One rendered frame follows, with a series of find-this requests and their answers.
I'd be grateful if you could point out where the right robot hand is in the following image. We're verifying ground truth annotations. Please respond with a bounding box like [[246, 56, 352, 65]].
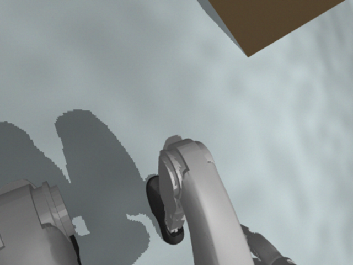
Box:
[[241, 224, 283, 265]]

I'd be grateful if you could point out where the left robot foot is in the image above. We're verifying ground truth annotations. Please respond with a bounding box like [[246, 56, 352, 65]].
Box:
[[70, 234, 81, 265]]

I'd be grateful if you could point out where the right robot foot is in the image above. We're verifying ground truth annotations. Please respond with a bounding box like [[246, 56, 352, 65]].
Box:
[[146, 176, 184, 245]]

